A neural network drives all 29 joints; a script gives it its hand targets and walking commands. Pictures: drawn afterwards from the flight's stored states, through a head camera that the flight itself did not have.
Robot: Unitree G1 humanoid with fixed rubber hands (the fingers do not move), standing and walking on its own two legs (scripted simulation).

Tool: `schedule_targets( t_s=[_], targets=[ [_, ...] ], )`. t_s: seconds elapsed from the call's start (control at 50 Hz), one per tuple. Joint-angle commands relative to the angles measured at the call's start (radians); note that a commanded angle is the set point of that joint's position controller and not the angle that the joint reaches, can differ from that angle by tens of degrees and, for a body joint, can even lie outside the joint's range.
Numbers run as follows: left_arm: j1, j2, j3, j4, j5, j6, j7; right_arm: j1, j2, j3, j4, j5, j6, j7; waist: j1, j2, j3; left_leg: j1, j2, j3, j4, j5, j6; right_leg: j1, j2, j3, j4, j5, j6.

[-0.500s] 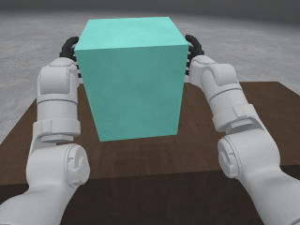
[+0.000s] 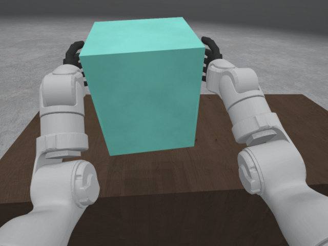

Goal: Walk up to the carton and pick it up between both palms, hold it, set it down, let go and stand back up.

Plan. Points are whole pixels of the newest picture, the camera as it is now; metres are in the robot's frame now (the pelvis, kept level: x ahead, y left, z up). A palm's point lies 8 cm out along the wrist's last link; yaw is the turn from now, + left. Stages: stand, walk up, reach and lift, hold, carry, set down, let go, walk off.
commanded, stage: set down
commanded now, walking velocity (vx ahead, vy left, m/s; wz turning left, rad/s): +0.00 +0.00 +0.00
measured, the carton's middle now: (146, 86) +0.40 +0.02 +0.27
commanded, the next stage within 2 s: none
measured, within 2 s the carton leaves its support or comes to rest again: neither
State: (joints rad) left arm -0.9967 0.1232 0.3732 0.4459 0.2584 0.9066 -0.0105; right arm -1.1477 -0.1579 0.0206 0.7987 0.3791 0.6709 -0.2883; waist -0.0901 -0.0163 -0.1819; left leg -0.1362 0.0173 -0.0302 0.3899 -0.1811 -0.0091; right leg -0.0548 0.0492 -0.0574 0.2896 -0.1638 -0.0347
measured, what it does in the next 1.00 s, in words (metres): stands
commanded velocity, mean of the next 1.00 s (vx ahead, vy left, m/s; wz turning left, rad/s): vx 0.00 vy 0.00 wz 0.00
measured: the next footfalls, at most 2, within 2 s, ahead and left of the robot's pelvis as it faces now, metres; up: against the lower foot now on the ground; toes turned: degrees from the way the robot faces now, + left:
none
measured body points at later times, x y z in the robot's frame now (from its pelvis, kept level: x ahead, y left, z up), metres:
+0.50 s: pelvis +0.01 -0.02 +0.00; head -0.06 +0.02 +0.44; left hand +0.40 +0.18 +0.28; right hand +0.41 -0.12 +0.27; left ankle +0.02 +0.12 -0.75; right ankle +0.00 -0.09 -0.75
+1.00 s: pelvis +0.00 -0.01 +0.00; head -0.06 +0.01 +0.45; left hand +0.39 +0.18 +0.26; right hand +0.41 -0.13 +0.24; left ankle +0.02 +0.12 -0.75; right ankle +0.00 -0.09 -0.75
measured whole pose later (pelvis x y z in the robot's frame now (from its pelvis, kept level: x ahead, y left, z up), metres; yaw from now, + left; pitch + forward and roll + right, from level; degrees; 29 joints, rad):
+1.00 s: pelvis +0.00 -0.01 +0.00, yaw +1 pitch -8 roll +0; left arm -0.91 0.03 0.41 0.44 0.37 0.64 0.00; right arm -0.99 -0.03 -0.18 0.91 0.08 0.25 -0.13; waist -0.04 -0.06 -0.01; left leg -0.04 0.01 -0.05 0.33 -0.16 -0.02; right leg 0.02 0.04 -0.07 0.29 -0.18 -0.05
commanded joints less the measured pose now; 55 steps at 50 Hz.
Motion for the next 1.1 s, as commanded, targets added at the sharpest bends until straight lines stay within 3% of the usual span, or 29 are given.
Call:
schedule_targets(
  t_s=[0.0,0.06,0.16,0.3,0.36,0.38,0.42,0.5,0.62,0.8,0.9,1.08],
  targets=[
    [-0.875,-0.581,-0.337,-0.136,-0.204,-0.139,-0.152,-0.840,0.611,0.104,-0.285,0.116,-0.093,0.143,0.006,0.090,-0.302,0.047,-0.041,-0.023,-0.076,0.107,-0.029,0.078,0.004,0.056,-0.021,0.146,0.076],
    [-0.874,-0.565,-0.295,-0.051,-0.167,-0.195,-0.158,-0.846,0.580,0.035,-0.200,0.035,-0.160,0.162,0.007,0.094,-0.250,0.055,-0.031,-0.019,-0.096,0.055,-0.022,0.065,0.000,0.040,-0.027,0.084,0.066],
    [-0.740,-0.492,-0.169,0.086,-0.044,-0.238,-0.202,-0.739,0.516,-0.074,-0.011,-0.126,-0.253,0.190,0.015,0.031,-0.105,0.067,-0.030,0.011,-0.145,0.008,0.004,0.097,-0.014,0.031,-0.054,0.013,0.061],
    [-0.644,-0.524,-0.232,0.009,-0.033,-0.265,-0.227,-0.703,0.502,-0.049,-0.097,-0.170,-0.388,0.191,-0.015,0.054,-0.152,0.201,-0.050,0.037,-0.079,0.272,-0.023,0.154,-0.010,-0.009,-0.053,0.201,0.071],
    [-0.648,-0.586,-0.320,-0.089,-0.068,-0.282,-0.205,-0.738,0.525,0.016,-0.217,-0.141,-0.444,0.190,-0.022,0.083,-0.263,0.284,-0.053,0.031,-0.026,0.417,-0.042,0.166,-0.003,-0.024,-0.039,0.288,0.071],
    [-0.620,-0.564,-0.336,-0.129,-0.066,-0.277,-0.202,-0.721,0.523,0.056,-0.281,-0.123,-0.457,0.186,-0.039,0.081,-0.271,0.338,-0.060,0.039,0.002,0.521,-0.043,0.193,-0.003,-0.030,-0.029,0.396,0.079],
    [-0.593,-0.584,-0.392,-0.196,-0.082,-0.272,-0.196,-0.713,0.532,0.114,-0.353,-0.092,-0.466,0.172,-0.045,0.097,-0.307,0.355,-0.067,0.027,0.024,0.562,-0.051,0.199,-0.013,-0.039,-0.013,0.467,0.098],
    [-0.554,-0.598,-0.444,-0.255,-0.086,-0.260,-0.181,-0.671,0.532,0.156,-0.405,-0.081,-0.465,0.165,-0.044,0.117,-0.288,0.336,-0.068,0.020,0.018,0.503,-0.053,0.175,-0.020,-0.046,-0.010,0.413,0.105],
    [-0.539,-0.614,-0.443,-0.239,-0.082,-0.266,-0.144,-0.678,0.534,0.147,-0.395,-0.115,-0.473,0.195,-0.002,0.107,-0.273,0.302,-0.053,0.021,-0.014,0.380,-0.036,0.135,-0.008,-0.050,-0.020,0.260,0.086],
    [-0.503,-0.577,-0.327,-0.086,-0.046,-0.273,-0.126,-0.654,0.517,0.044,-0.224,-0.211,-0.490,0.248,0.045,0.028,-0.200,0.216,-0.041,0.047,-0.081,0.193,0.012,0.098,-0.013,-0.037,-0.041,0.127,0.078],
    [-0.505,-0.578,-0.304,-0.049,-0.040,-0.292,-0.127,-0.647,0.507,-0.014,-0.166,-0.251,-0.515,0.263,0.043,0.026,-0.209,0.216,-0.043,0.055,-0.083,0.205,0.008,0.112,-0.018,-0.035,-0.040,0.155,0.081],
    [-0.521,-0.615,-0.344,-0.063,-0.054,-0.335,-0.104,-0.632,0.498,-0.059,-0.112,-0.283,-0.561,0.280,0.037,0.073,-0.250,0.258,-0.042,0.051,-0.059,0.293,-0.025,0.107,-0.020,-0.043,-0.027,0.209,0.079]
  ],
)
